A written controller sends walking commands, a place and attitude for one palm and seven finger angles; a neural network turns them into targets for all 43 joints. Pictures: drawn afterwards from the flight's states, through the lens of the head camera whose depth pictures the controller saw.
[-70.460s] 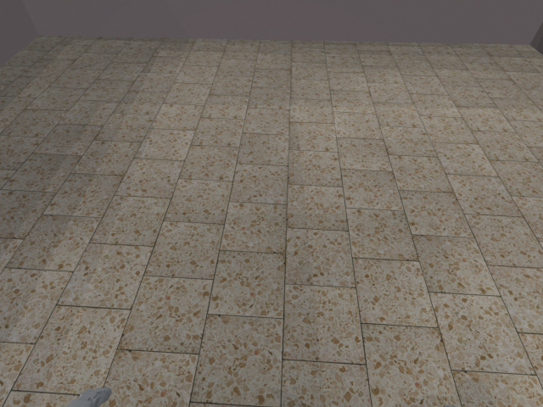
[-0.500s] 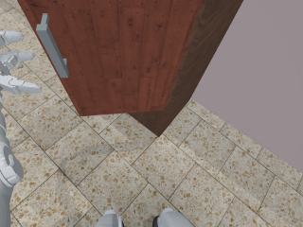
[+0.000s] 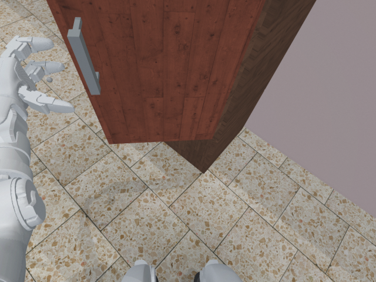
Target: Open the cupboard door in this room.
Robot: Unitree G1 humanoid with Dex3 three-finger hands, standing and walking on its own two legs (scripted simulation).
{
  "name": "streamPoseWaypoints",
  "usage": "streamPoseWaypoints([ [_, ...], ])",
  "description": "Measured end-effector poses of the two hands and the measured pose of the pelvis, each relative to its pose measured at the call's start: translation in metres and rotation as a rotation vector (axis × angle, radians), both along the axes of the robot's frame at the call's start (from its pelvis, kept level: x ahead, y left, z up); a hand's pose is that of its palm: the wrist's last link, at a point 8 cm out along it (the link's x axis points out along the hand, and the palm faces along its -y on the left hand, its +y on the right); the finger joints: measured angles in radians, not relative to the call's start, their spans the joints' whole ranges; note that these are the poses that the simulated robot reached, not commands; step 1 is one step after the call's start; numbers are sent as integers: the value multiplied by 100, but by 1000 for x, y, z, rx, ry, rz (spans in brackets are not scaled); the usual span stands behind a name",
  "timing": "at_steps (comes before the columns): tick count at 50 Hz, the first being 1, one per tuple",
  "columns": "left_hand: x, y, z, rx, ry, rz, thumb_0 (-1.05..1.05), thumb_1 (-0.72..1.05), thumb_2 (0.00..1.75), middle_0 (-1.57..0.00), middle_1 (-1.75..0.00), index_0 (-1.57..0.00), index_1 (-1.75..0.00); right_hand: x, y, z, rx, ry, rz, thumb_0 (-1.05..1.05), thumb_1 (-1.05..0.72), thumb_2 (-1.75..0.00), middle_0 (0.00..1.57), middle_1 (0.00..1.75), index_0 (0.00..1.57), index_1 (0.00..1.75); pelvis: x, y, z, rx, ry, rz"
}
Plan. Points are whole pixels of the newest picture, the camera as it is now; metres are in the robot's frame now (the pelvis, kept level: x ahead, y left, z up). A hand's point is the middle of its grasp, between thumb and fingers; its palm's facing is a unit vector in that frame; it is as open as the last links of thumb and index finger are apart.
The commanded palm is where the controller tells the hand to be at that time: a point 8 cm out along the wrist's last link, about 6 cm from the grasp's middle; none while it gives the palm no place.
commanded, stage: slide the fingers in behind the handle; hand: left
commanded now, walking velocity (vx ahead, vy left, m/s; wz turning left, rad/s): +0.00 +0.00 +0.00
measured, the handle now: (87, 59) +0.56 +0.19 +0.10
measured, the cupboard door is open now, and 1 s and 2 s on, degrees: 46 46 46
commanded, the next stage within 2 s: close the thumb around the handle in 1.68 s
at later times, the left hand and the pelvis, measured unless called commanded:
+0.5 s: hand (64, 80) +0.49 +0.22 +0.10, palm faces +0.04 -1.00 +0.00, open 14.0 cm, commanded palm +0.48 +0.26 +0.10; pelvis -0.01 -0.01 +0.00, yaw +0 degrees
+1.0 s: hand (86, 78) +0.51 +0.18 +0.10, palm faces +0.03 -1.00 +0.01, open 14.0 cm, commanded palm +0.48 +0.22 +0.10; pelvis +0.00 -0.01 +0.00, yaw +0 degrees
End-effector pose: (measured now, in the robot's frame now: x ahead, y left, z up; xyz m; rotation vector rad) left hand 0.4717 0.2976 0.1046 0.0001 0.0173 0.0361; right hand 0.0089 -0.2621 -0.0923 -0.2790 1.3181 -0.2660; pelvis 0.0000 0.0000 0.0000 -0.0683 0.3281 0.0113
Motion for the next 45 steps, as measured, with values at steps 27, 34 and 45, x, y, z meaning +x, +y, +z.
streamPoseWaypoints([
  [27,1,-27,-3,-8,9,-1,-1,-50,30,-30,-120,-30,-120,-33,-14,2,-10,36,-38,0,-90,-90,20,30,20,30,-8,-9,-1,6,-3,-6],
  [34,6,-33,-5,1,16,-2,-1,-50,30,-30,-120,-30,-120,-23,-13,1,-3,16,-30,0,-90,-90,20,30,20,30,-6,-11,-1,7,4,-5],
  [45,11,-54,-8,-8,18,-13,-1,-50,30,-30,-120,-30,-120,-12,-10,-4,28,7,-27,0,-90,-90,20,30,20,30,2,-11,0,12,4,-6],
])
